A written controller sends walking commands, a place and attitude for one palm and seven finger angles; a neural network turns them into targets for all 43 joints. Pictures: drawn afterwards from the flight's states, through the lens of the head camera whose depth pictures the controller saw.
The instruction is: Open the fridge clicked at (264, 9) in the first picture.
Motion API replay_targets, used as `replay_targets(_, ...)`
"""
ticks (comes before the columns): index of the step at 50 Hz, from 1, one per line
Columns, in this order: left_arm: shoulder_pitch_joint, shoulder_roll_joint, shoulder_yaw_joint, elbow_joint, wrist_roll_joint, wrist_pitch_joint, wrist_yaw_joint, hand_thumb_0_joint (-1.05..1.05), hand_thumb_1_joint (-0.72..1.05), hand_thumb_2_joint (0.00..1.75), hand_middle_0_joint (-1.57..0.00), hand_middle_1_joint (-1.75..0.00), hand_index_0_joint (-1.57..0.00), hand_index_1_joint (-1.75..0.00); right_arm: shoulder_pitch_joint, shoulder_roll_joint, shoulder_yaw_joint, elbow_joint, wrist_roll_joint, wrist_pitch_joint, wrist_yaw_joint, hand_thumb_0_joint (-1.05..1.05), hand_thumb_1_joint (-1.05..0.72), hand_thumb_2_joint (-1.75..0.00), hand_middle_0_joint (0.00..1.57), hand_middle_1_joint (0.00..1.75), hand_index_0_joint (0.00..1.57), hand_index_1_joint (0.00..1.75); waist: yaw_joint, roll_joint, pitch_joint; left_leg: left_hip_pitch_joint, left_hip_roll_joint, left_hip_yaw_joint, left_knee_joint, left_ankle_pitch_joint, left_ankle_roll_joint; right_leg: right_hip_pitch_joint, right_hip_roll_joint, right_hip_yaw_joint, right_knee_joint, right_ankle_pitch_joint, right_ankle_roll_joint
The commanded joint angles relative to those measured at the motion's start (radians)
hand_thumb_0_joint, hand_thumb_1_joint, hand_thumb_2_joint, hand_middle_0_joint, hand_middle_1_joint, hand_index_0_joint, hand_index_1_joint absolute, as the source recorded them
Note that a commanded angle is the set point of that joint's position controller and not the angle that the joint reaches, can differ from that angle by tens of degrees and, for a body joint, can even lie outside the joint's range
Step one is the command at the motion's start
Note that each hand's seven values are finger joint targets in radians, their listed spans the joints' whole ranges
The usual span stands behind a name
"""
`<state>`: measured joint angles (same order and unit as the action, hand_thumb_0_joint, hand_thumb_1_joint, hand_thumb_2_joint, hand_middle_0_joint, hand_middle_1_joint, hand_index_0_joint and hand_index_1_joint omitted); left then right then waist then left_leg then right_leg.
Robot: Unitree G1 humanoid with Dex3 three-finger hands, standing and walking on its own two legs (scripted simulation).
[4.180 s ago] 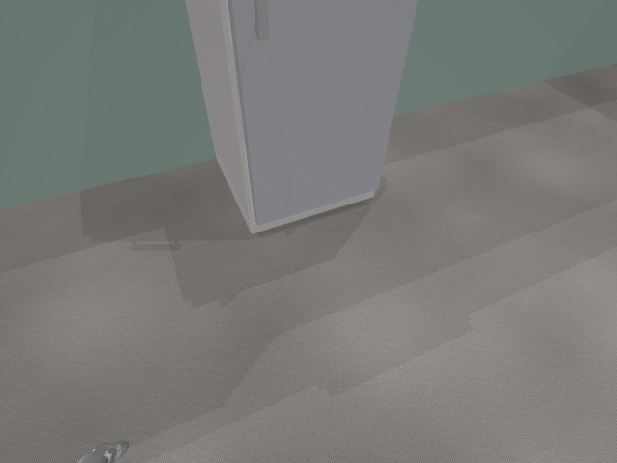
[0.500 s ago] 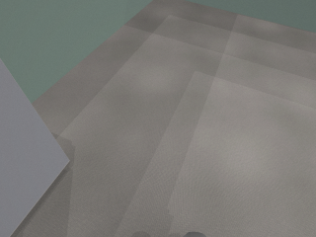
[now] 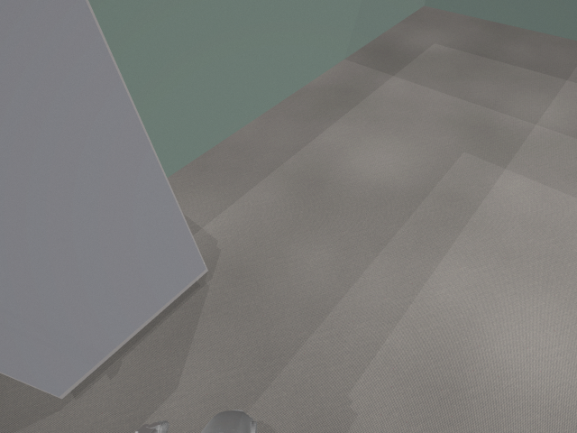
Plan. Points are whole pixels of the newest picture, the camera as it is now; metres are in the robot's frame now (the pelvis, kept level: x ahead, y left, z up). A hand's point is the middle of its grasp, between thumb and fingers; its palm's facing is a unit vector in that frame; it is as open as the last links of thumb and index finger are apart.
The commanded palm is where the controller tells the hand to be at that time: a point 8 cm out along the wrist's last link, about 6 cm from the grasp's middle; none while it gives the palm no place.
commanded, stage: turn to face it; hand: left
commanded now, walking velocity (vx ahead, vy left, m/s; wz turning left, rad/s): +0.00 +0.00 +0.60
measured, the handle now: out of the picture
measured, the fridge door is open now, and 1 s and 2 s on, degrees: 0 0 0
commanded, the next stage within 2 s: take the last steps up to it in 1.42 s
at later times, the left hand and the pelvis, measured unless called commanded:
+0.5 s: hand out of the picture +0.02 +0.28 -0.16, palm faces +0.31 -0.91 -0.27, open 7.4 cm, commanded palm none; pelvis -0.01 +0.04 +0.00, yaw +17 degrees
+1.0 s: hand out of the picture -0.08 +0.21 -0.17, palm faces +0.57 -0.78 -0.24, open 7.4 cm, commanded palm none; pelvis -0.02 +0.01 -0.01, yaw +36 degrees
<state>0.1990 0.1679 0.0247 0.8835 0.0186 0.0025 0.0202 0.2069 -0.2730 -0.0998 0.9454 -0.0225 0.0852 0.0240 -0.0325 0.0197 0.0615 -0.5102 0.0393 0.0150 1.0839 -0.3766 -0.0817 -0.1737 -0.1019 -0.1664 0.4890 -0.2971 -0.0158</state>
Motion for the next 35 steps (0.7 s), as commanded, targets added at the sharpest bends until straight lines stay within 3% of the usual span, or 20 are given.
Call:
replay_targets(1,0.095,0.232,0.065,-0.031,0.01,-0.007,0.015,0.0,0.9,0.9,-0.2,-0.3,-0.2,-0.3,-0.12,-0.036,0.005,-0.11,0.005,-0.027,0.006,0.0,-0.9,-0.9,0.2,0.3,0.2,0.3,0.074,-0.224,-0.035,-0.039,0.005,0.05,-0.113,-0.049,-0.005,0.106,-0.252,0.124,-0.114,0.512,-0.102)
replay_targets(5,0.09,0.267,0.081,-0.034,0.013,0.002,0.011,0.0,0.9,0.9,-0.2,-0.3,-0.2,-0.3,-0.139,-0.033,0.017,-0.126,0.009,-0.04,0.007,0.0,-0.9,-0.9,0.2,0.3,0.2,0.3,0.084,-0.251,-0.072,0.078,-0.004,0.096,-0.302,-0.064,0.02,0.103,-0.276,0.091,-0.06,0.535,-0.099)
replay_targets(8,0.081,0.274,0.085,-0.027,0.003,0.008,0.005,0.0,0.9,0.9,-0.2,-0.3,-0.2,-0.3,-0.056,-0.069,0.012,-0.114,0.008,-0.055,0.003,0.0,-0.9,-0.9,0.2,0.3,0.2,0.3,0.038,-0.207,-0.143,0.27,-0.024,0.12,-0.582,0.114,0.043,0.077,-0.248,0.007,0.102,0.534,-0.028)
replay_targets(9,0.079,0.253,0.083,-0.036,-0.006,0.01,0.002,0.0,0.9,0.9,-0.2,-0.3,-0.2,-0.3,0.021,-0.129,-0.006,-0.097,0.004,-0.065,0.0,0.0,-0.9,-0.9,0.2,0.3,0.2,0.3,-0.007,-0.072,-0.203,0.476,0.038,0.036,-0.682,0.303,0.074,-0.055,-0.217,-0.022,0.278,0.425,0.021)
replay_targets(10,0.051,0.186,0.068,-0.081,-0.014,0.01,-0.009,0.0,0.9,0.9,-0.2,-0.3,-0.2,-0.3,0.094,-0.255,-0.037,-0.092,0.002,-0.075,-0.008,0.0,-0.9,-0.9,0.2,0.3,0.2,0.3,-0.055,0.258,-0.239,0.67,0.325,-0.339,-0.691,0.731,0.206,-0.383,-0.061,-0.04,0.512,-0.195,0.108)
replay_targets(11,-0.019,0.177,0.054,-0.112,-0.004,0.022,-0.002,0.0,0.9,0.9,-0.2,-0.3,-0.2,-0.3,0.156,-0.289,-0.042,-0.066,0.018,-0.065,-0.013,0.0,-0.9,-0.9,0.2,0.3,0.2,0.3,-0.073,0.239,-0.242,0.648,0.404,-0.365,-0.671,0.964,0.293,-0.444,-0.036,0.068,0.627,-0.376,0.112)
replay_targets(12,-0.021,0.185,0.061,-0.116,-0.002,0.027,-0.001,0.0,0.9,0.9,-0.2,-0.3,-0.2,-0.3,0.13,-0.265,-0.034,-0.069,0.011,-0.064,-0.018,0.0,-0.9,-0.9,0.2,0.3,0.2,0.3,-0.054,0.167,-0.208,0.598,0.399,-0.302,-0.665,0.903,0.317,-0.457,-0.058,0.104,0.681,-0.336,0.105)
replay_targets(13,-0.047,0.176,0.064,-0.095,-0.001,0.029,0.003,0.0,0.9,0.9,-0.2,-0.3,-0.2,-0.3,0.093,-0.225,-0.025,-0.072,0.007,-0.071,-0.029,0.0,-0.9,-0.9,0.2,0.3,0.2,0.3,-0.054,0.225,-0.18,0.529,0.324,-0.294,-0.679,0.83,0.293,-0.456,-0.052,0.131,0.696,-0.284,0.11)
replay_targets(15,-0.028,0.193,0.072,-0.068,-0.004,0.031,-0.006,0.0,0.9,0.9,-0.2,-0.3,-0.2,-0.3,-0.03,-0.174,-0.005,-0.107,0.004,-0.071,-0.035,0.0,-0.9,-0.9,0.2,0.3,0.2,0.3,0.0,0.198,-0.1,0.404,0.227,-0.215,-0.697,0.7,0.243,-0.409,-0.039,0.16,0.691,-0.165,0.108)
replay_targets(17,0.015,0.188,0.073,-0.047,-0.003,0.031,-0.014,0.0,0.9,0.9,-0.2,-0.3,-0.2,-0.3,-0.061,-0.165,0.0,-0.117,0.005,-0.077,-0.033,0.0,-0.9,-0.9,0.2,0.3,0.2,0.3,0.022,0.152,-0.118,0.39,0.184,-0.187,-0.711,0.625,0.224,-0.376,-0.019,0.147,0.665,-0.106,0.114)
replay_targets(22,-0.032,0.178,0.066,-0.07,-0.007,0.035,-0.006,0.0,0.9,0.9,-0.2,-0.3,-0.2,-0.3,-0.027,-0.175,-0.008,-0.109,0.002,-0.07,-0.029,0.0,-0.9,-0.9,0.2,0.3,0.2,0.3,0.008,0.103,-0.098,0.36,0.19,-0.275,-0.74,0.474,0.251,-0.34,0.007,0.158,0.502,-0.12,0.121)
replay_targets(25,-0.051,0.163,0.061,-0.088,-0.01,0.03,-0.003,0.0,0.9,0.9,-0.2,-0.3,-0.2,-0.3,-0.021,-0.178,-0.015,-0.106,-0.002,-0.064,-0.027,0.0,-0.9,-0.9,0.2,0.3,0.2,0.3,0.003,0.127,-0.101,0.337,0.173,-0.328,-0.717,0.469,0.254,-0.266,0.039,0.153,0.35,-0.134,0.113)
replay_targets(27,-0.033,0.163,0.059,-0.091,-0.014,0.024,-0.001,0.0,0.9,0.9,-0.2,-0.3,-0.2,-0.3,-0.037,-0.179,-0.018,-0.111,-0.003,-0.06,-0.025,0.0,-0.9,-0.9,0.2,0.3,0.2,0.3,0.013,0.161,-0.11,0.304,0.16,-0.347,-0.693,0.504,0.245,-0.191,0.063,0.144,0.261,-0.124,0.105)
replay_targets(29,0.021,0.168,0.063,-0.082,-0.017,0.015,0.002,0.0,0.9,0.9,-0.2,-0.3,-0.2,-0.3,-0.058,-0.173,-0.022,-0.117,0.001,-0.057,-0.024,0.0,-0.9,-0.9,0.2,0.3,0.2,0.3,0.042,0.141,-0.126,0.243,0.131,-0.363,-0.642,0.494,0.22,-0.065,0.083,0.136,0.109,-0.026,0.097)
replay_targets(30,0.058,0.181,0.067,-0.077,-0.017,0.006,0.005,0.0,0.9,0.9,-0.2,-0.3,-0.2,-0.3,-0.067,-0.158,-0.022,-0.123,0.007,-0.057,-0.022,0.0,-0.9,-0.9,0.2,0.3,0.2,0.3,0.066,0.116,-0.143,0.18,0.098,-0.35,-0.588,0.437,0.186,0.043,0.065,0.144,-0.041,0.068,0.092)
replay_targets(31,0.089,0.255,0.08,-0.074,-0.005,-0.008,0.012,0.0,0.9,0.9,-0.2,-0.3,-0.2,-0.3,-0.052,-0.107,-0.014,-0.13,0.017,-0.059,-0.016,0.0,-0.9,-0.9,0.2,0.3,0.2,0.3,0.081,-0.062,-0.176,0.036,0.017,-0.272,-0.443,0.244,0.117,0.205,-0.09,0.289,-0.181,0.083,0.055)
replay_targets(32,0.093,0.348,0.095,-0.082,0.009,-0.013,0.018,0.0,0.9,0.9,-0.2,-0.3,-0.2,-0.3,-0.034,-0.039,-0.002,-0.156,0.015,-0.061,-0.014,0.0,-0.9,-0.9,0.2,0.3,0.2,0.3,0.084,-0.356,-0.171,-0.128,-0.133,-0.069,-0.188,-0.192,0.032,0.248,-0.371,0.551,-0.218,0.238,-0.058)
replay_targets(33,0.085,0.334,0.088,-0.092,0.0,-0.005,0.02,0.0,0.9,0.9,-0.2,-0.3,-0.2,-0.3,-0.05,-0.095,-0.016,-0.154,0.004,-0.053,-0.017,0.0,-0.9,-0.9,0.2,0.3,0.2,0.3,0.083,-0.264,-0.155,-0.087,-0.074,-0.112,-0.003,-0.229,0.043,0.105,-0.411,0.514,-0.205,0.254,-0.121)
replay_targets(34,0.016,0.273,0.078,-0.102,0.0,-0.01,0.021,0.0,0.9,0.9,-0.2,-0.3,-0.2,-0.3,-0.038,-0.098,-0.02,-0.13,0.001,-0.042,-0.01,0.0,-0.9,-0.9,0.2,0.3,0.2,0.3,0.044,-0.215,-0.11,-0.076,-0.048,-0.132,0.084,-0.148,0.044,0.025,-0.338,0.424,-0.218,0.183,-0.113)
replay_targets(35,-0.038,0.254,0.071,-0.113,-0.003,-0.007,0.018,0.0,0.9,0.9,-0.2,-0.3,-0.2,-0.3,-0.022,-0.085,-0.022,-0.106,-0.001,-0.033,-0.005,0.0,-0.9,-0.9,0.2,0.3,0.2,0.3,0.02,-0.214,-0.075,-0.073,-0.037,-0.103,0.141,-0.093,0.034,-0.01,-0.285,0.366,-0.214,0.144,-0.09)
